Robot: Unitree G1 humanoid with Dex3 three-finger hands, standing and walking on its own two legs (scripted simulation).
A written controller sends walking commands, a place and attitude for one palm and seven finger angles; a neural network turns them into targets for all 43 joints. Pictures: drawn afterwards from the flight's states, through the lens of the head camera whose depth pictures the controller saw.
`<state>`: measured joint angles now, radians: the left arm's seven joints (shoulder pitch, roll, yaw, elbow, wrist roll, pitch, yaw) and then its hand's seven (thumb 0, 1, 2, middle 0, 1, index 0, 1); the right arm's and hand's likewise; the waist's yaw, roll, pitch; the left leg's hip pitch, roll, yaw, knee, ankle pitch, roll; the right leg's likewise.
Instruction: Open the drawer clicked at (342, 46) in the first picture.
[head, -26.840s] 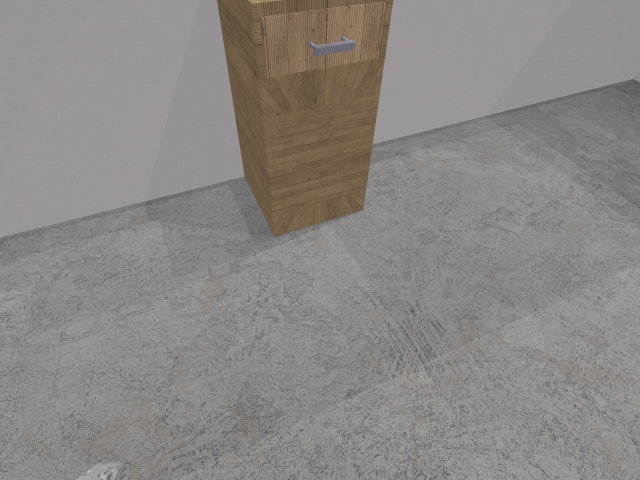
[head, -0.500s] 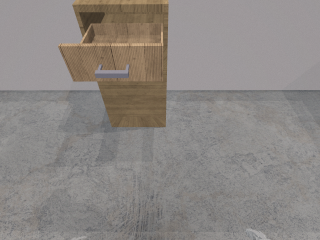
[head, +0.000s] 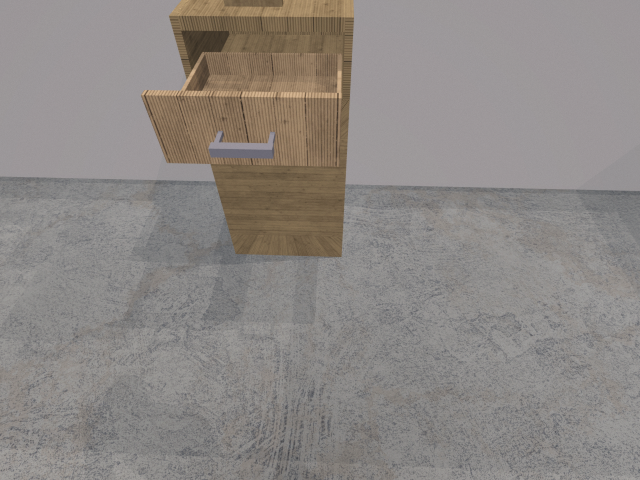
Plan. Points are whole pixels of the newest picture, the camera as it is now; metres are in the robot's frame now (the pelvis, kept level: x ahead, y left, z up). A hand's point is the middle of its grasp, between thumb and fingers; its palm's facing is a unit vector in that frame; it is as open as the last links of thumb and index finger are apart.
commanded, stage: let the arm hang, fingers relaxed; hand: left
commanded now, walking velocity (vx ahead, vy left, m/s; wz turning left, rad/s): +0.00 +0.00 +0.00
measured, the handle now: (243, 143) +0.71 +0.20 +0.01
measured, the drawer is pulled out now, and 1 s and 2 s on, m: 0.30 0.30 0.30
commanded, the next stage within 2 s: look to check the result in 0.34 s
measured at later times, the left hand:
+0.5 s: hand out of the picture +0.04 +0.16 -0.17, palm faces +0.02 -0.98 -0.21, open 7.3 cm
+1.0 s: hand out of the picture +0.04 +0.15 -0.17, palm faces +0.04 -0.98 -0.20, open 7.4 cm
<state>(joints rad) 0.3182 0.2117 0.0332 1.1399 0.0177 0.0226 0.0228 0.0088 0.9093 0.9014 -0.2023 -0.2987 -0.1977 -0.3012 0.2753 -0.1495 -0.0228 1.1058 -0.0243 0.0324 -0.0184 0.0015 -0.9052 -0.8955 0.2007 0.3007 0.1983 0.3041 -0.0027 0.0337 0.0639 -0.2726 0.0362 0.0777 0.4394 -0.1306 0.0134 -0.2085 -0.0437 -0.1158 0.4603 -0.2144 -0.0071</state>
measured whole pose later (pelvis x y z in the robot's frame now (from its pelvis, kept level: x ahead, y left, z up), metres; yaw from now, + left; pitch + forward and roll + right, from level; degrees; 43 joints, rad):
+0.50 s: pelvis +0.02 -0.02 +0.00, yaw +0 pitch -2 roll +0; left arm 0.21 0.16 0.03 1.12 0.01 0.01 0.03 0.01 0.91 0.90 -0.20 -0.30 -0.20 -0.30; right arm 0.27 -0.14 -0.02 1.13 -0.02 0.02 -0.03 0.00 -0.91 -0.90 0.20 0.30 0.20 0.30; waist -0.02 0.02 0.09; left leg -0.25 0.05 0.06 0.43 -0.15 -0.02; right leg -0.18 -0.02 -0.13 0.45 -0.24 -0.02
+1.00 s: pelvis +0.03 -0.02 +0.00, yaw +0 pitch -2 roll +0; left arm 0.24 0.14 0.03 1.15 0.01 0.00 0.03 0.01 0.91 0.90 -0.20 -0.30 -0.20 -0.30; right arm 0.23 -0.15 -0.02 1.14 -0.02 0.02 -0.03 0.00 -0.92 -0.90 0.20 0.30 0.20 0.30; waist -0.01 0.02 0.09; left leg -0.21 0.06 0.06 0.42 -0.17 -0.03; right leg -0.14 -0.01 -0.13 0.42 -0.25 -0.03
